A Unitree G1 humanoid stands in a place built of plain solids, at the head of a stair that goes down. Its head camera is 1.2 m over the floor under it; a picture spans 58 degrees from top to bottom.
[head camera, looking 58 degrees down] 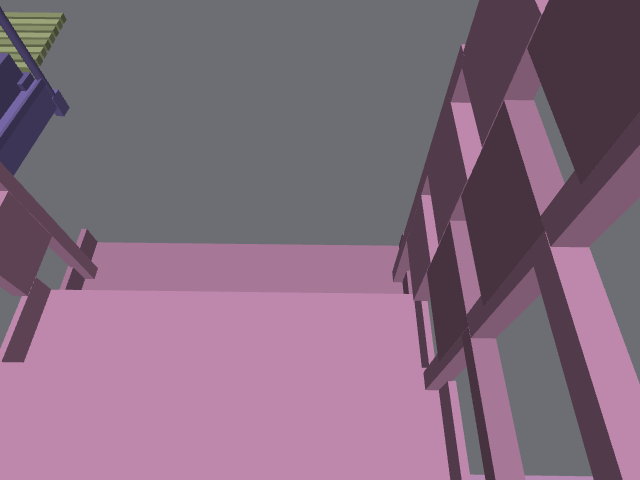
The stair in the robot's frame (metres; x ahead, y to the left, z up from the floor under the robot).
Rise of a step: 0.17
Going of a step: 0.30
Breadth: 1.30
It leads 1 degrees to the right of straight ahead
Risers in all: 3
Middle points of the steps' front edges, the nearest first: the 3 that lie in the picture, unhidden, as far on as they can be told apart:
0.34 0.31 0.00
0.64 0.30 -0.17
0.94 0.30 -0.34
